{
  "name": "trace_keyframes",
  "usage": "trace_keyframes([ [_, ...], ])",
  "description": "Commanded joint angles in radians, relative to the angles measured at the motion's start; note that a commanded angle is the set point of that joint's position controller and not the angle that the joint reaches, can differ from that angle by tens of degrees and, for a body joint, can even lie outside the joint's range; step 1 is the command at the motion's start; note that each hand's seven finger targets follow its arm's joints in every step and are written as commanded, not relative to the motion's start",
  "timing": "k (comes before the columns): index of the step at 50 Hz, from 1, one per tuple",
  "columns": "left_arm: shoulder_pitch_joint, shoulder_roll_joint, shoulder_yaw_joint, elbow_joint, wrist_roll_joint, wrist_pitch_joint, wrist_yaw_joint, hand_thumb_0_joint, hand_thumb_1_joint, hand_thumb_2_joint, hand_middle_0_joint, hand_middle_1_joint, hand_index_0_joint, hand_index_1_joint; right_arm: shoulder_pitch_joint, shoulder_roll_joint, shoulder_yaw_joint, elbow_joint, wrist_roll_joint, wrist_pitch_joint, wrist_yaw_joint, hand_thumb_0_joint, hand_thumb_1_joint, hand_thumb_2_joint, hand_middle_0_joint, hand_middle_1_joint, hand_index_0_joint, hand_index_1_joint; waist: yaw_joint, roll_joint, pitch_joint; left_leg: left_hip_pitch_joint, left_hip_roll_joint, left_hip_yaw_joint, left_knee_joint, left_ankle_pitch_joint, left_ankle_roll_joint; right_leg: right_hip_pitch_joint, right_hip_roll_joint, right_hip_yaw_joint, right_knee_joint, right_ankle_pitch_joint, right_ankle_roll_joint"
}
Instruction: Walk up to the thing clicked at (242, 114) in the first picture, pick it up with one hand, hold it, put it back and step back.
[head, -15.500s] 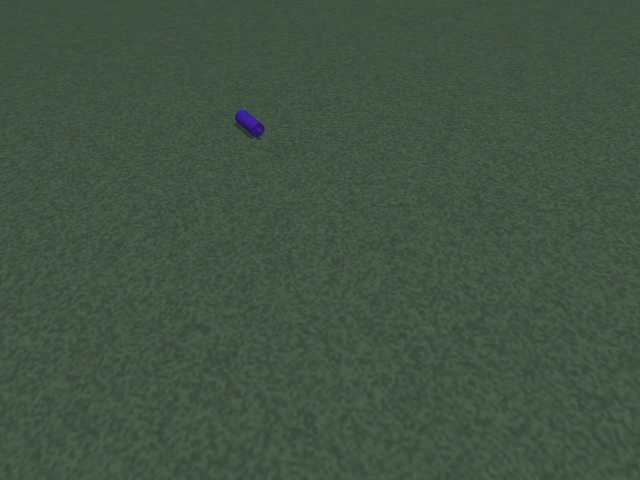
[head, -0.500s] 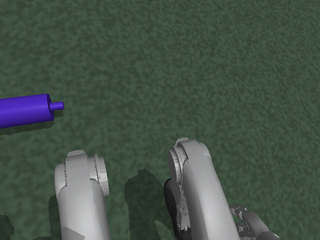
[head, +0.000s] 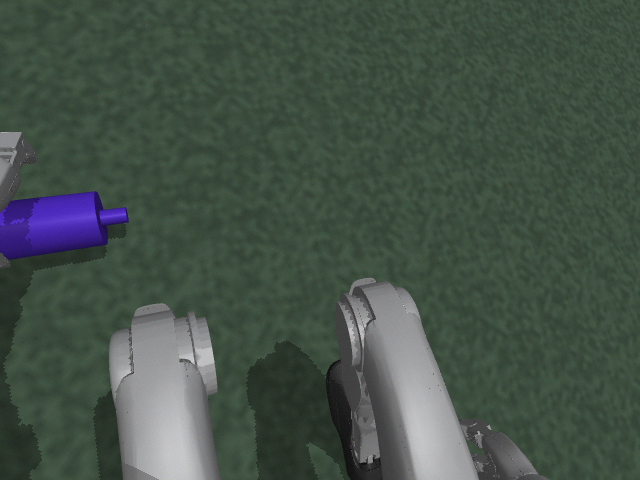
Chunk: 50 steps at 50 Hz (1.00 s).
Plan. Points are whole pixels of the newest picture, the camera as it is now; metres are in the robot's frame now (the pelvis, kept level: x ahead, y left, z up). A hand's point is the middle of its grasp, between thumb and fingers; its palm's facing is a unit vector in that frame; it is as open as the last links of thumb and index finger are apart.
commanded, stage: approach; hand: left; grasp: from above
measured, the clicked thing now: (41, 226) +0.45 +0.36 -0.28
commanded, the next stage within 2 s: close in in 0.40 s
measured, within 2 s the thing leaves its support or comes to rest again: neither
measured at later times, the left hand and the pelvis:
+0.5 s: hand out of the picture +0.41 +0.38 -0.17, palm faces -0.48 -0.13 -0.87, open 14.0 cm; pelvis +0.00 -0.01 +0.00, yaw +0 degrees
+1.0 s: hand (4, 236) +0.41 +0.37 -0.20, palm faces -0.47 -0.15 -0.87, open 13.6 cm; pelvis +0.00 +0.00 -0.01, yaw -1 degrees
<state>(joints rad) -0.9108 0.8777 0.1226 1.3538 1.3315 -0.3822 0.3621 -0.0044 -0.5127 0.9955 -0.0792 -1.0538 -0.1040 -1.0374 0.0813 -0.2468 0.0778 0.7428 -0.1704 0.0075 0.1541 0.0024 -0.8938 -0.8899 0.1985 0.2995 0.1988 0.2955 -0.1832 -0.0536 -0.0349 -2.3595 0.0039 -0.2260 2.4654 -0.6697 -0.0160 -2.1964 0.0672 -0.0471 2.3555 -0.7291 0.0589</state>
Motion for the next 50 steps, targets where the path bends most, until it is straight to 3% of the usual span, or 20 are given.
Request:
trace_keyframes([
  [1, -0.303, 0.272, 0.078, -0.074, -0.016, 0.072, 0.095, 0.0, -0.504, 0.981, -0.056, -1.059, -0.084, -1.029, 0.199, -0.28, -0.081, -0.017, 0.012, -0.011, -0.02, 0.0, -0.886, -0.886, 0.2, 0.3, 0.2, 0.3, -0.001, 0.457, -0.672, 0.684, 0.017, 0.13, -0.3, 0.218, 0.016, 0.163, 0.005, -0.14, -0.21, 0.285, -0.084],
  [2, -0.296, 0.291, 0.096, -0.041, -0.015, 0.093, 0.1, 0.0, -0.493, 0.971, -0.053, -1.062, -0.088, -1.027, 0.193, -0.279, -0.077, -0.022, 0.015, -0.01, -0.019, 0.0, -0.885, -0.885, 0.2, 0.3, 0.2, 0.3, 0.005, 0.46, -0.652, 0.66, 0.015, 0.126, -0.315, 0.21, 0.013, 0.152, 0.0, -0.14, -0.198, 0.277, -0.088],
  [7, -0.276, 0.305, 0.068, 0.04, -0.023, 0.165, 0.066, 0.0, -0.495, 0.963, -0.054, -1.074, -0.092, -1.034, 0.177, -0.279, -0.057, -0.052, 0.024, -0.011, -0.024, 0.0, -0.888, -0.886, 0.2, 0.3, 0.2, 0.3, -0.012, 0.344, -0.629, 0.558, 0.005, 0.153, -0.286, 0.183, 0.043, 0.228, 0.006, -0.113, -0.24, 0.277, -0.081],
  [9, -0.255, 0.319, 0.069, 0.051, -0.048, 0.17, 0.041, 0.0, -0.495, 0.967, -0.06, -1.08, -0.098, -1.041, 0.175, -0.278, -0.051, -0.059, 0.027, -0.015, -0.026, 0.0, -0.889, -0.886, 0.2, 0.3, 0.2, 0.3, -0.012, 0.301, -0.618, 0.522, 0.002, 0.157, -0.28, 0.166, 0.052, 0.265, 0.007, -0.103, -0.254, 0.268, -0.076],
  [10, -0.251, 0.343, 0.077, 0.045, -0.062, 0.168, 0.029, 0.0, -0.493, 0.96, -0.056, -1.077, -0.097, -1.035, 0.171, -0.28, -0.051, -0.063, 0.03, -0.018, -0.026, 0.0, -0.888, -0.885, 0.2, 0.3, 0.2, 0.3, -0.009, 0.291, -0.62, 0.501, 0.003, 0.156, -0.278, 0.149, 0.055, 0.271, 0.008, -0.103, -0.255, 0.249, -0.075],
  [13, -0.259, 0.352, 0.07, 0.052, -0.094, 0.143, -0.011, 0.0, -0.513, 0.975, -0.06, -1.069, -0.092, -1.036, 0.178, -0.283, -0.041, -0.065, 0.025, -0.023, -0.029, 0.0, -0.89, -0.886, 0.2, 0.3, 0.2, 0.3, -0.04, 0.224, -0.565, 0.44, 0.004, 0.151, -0.269, 0.094, 0.062, 0.29, 0.007, -0.104, -0.268, 0.194, -0.068],
  [18, -0.331, 0.377, 0.07, -0.042, -0.096, 0.046, -0.044, 0.0, -0.556, 1.015, -0.072, -1.046, -0.08, -1.038, 0.192, -0.293, -0.036, -0.051, 0.008, -0.026, -0.036, 0.0, -0.894, -0.889, 0.2, 0.3, 0.2, 0.3, -0.058, 0.323, -0.593, 0.52, 0.01, 0.131, -0.262, 0.068, 0.038, 0.249, 0.009, -0.128, -0.248, 0.162, -0.078],
  [19, -0.344, 0.387, 0.083, -0.077, -0.093, 0.027, -0.041, 0.0, -0.549, 1.0, -0.07, -1.058, -0.085, -1.042, 0.204, -0.295, -0.035, -0.041, 0.004, -0.024, -0.036, 0.0, -0.896, -0.89, 0.2, 0.3, 0.2, 0.3, -0.048, 0.355, -0.613, 0.549, 0.009, 0.138, -0.259, 0.091, 0.033, 0.264, 0.005, -0.126, -0.245, 0.181, -0.079],
  [21, -0.343, 0.346, 0.058, -0.09, -0.077, -0.002, -0.036, 0.0, -0.559, 1.009, -0.073, -1.048, -0.081, -1.04, 0.215, -0.289, -0.034, -0.031, -0.007, -0.021, -0.032, 0.0, -0.897, -0.891, 0.2, 0.3, 0.2, 0.3, -0.061, 0.385, -0.625, 0.574, 0.012, 0.139, -0.241, 0.122, 0.027, 0.256, 0.008, -0.131, -0.236, 0.208, -0.079],
  [23, -0.336, 0.336, 0.064, -0.129, -0.072, -0.02, -0.018, 0.0, -0.559, 1.025, -0.071, -1.056, -0.077, -1.049, 0.224, -0.296, -0.043, -0.026, -0.006, -0.017, -0.03, 0.0, -0.897, -0.891, 0.2, 0.3, 0.2, 0.3, -0.054, 0.441, -0.639, 0.623, 0.013, 0.136, -0.25, 0.142, 0.019, 0.233, 0.005, -0.143, -0.225, 0.216, -0.082],
  [26, -0.296, 0.356, 0.104, -0.225, -0.067, -0.019, 0.011, 0.0, -0.517, 1.071, -0.081, -1.1, -0.096, -1.084, 0.216, -0.303, -0.063, -0.031, 0.0, -0.01, -0.026, 0.0, -0.896, -0.893, 0.2, 0.3, 0.2, 0.3, -0.009, 0.526, -0.733, 0.727, 0.016, 0.129, -0.271, 0.222, 0.008, 0.213, 0.0, -0.155, -0.196, 0.262, -0.089],
  [27, -0.264, 0.336, 0.1, -0.196, -0.057, -0.006, 0.019, 0.0, -0.508, 1.078, -0.082, -1.108, -0.099, -1.091, 0.213, -0.301, -0.068, -0.03, 0.001, -0.008, -0.023, 0.0, -0.896, -0.892, 0.2, 0.3, 0.2, 0.3, -0.005, 0.531, -0.727, 0.743, 0.016, 0.13, -0.275, 0.248, 0.007, 0.202, -0.001, -0.154, -0.189, 0.279, -0.09],
  [31, -0.211, 0.28, 0.066, -0.005, -0.036, 0.032, 0.051, 0.0, -0.499, 0.996, -0.056, -1.078, -0.091, -1.042, 0.208, -0.288, -0.049, -0.019, 0.004, 0.003, -0.019, 0.0, -0.892, -0.89, 0.2, 0.3, 0.2, 0.3, -0.037, 0.376, -0.568, 0.588, 0.014, 0.137, -0.254, 0.226, 0.03, 0.184, 0.006, -0.155, -0.217, 0.291, -0.079],
  [33, -0.258, 0.319, 0.09, -0.015, -0.031, 0.037, 0.066, 0.0, -0.498, 0.974, -0.049, -1.063, -0.087, -1.024, 0.202, -0.294, -0.046, -0.023, 0.0, 0.004, -0.021, 0.0, -0.89, -0.889, 0.2, 0.3, 0.2, 0.3, -0.036, 0.361, -0.577, 0.559, 0.01, 0.134, -0.255, 0.199, 0.034, 0.196, 0.002, -0.152, -0.215, 0.275, -0.079],
  [36, -0.28, 0.321, 0.077, 0.017, -0.018, 0.045, 0.071, 0.0, -0.47, 0.933, -0.042, -1.069, -0.098, -1.011, 0.177, -0.297, -0.043, -0.029, -0.001, -0.008, -0.019, 0.0, -0.887, -0.887, 0.2, 0.3, 0.2, 0.3, -0.035, 0.379, -0.571, 0.586, 0.013, 0.116, -0.273, 0.165, 0.027, 0.159, 0.002, -0.162, -0.19, 0.237, -0.086],
  [40, -0.346, 0.333, 0.073, 0.014, -0.004, 0.035, 0.088, 0.0, -0.464, 1.02, -0.064, -1.111, -0.105, -1.068, 0.178, -0.299, -0.038, -0.033, -0.013, -0.023, -0.018, 0.0, -0.889, -0.889, 0.2, 0.3, 0.2, 0.3, -0.062, 0.399, -0.618, 0.613, 0.014, 0.118, -0.248, 0.176, 0.026, 0.181, 0.005, -0.157, -0.186, 0.252, -0.081],
  [43, -0.339, 0.335, 0.068, 0.079, 0.002, 0.031, 0.104, 0.0, -0.462, 1.065, -0.073, -1.106, -0.093, -1.085, 0.178, -0.297, -0.025, -0.022, -0.022, -0.035, -0.019, 0.0, -0.888, -0.893, 0.2, 0.3, 0.2, 0.3, -0.081, 0.368, -0.59, 0.552, 0.013, 0.126, -0.226, 0.154, 0.031, 0.204, 0.008, -0.15, -0.199, 0.245, -0.075],
  [46, -0.307, 0.303, 0.038, 0.178, 0.001, 0.033, 0.114, 0.0, -0.469, 0.999, -0.055, -1.083, -0.086, -1.05, 0.171, -0.298, -0.017, -0.018, -0.028, -0.05, -0.019, 0.0, -0.888, -0.893, 0.2, 0.3, 0.2, 0.3, -0.099, 0.33, -0.487, 0.493, 0.013, 0.12, -0.231, 0.08, 0.031, 0.149, 0.014, -0.161, -0.196, 0.178, -0.078],
  [50, -0.325, 0.368, 0.055, 0.161, 0.017, 0.021, 0.135, 0.0, -0.467, 0.999, -0.056, -1.088, -0.087, -1.056, 0.162, -0.312, 0.003, -0.019, -0.044, -0.063, -0.023, 0.0, -0.888, -0.894, 0.2, 0.3, 0.2, 0.3, -0.09, 0.383, -0.536, 0.546, 0.015, 0.116, -0.217, 0.106, 0.025, 0.177, 0.016, -0.169, -0.179, 0.198, -0.079],
])
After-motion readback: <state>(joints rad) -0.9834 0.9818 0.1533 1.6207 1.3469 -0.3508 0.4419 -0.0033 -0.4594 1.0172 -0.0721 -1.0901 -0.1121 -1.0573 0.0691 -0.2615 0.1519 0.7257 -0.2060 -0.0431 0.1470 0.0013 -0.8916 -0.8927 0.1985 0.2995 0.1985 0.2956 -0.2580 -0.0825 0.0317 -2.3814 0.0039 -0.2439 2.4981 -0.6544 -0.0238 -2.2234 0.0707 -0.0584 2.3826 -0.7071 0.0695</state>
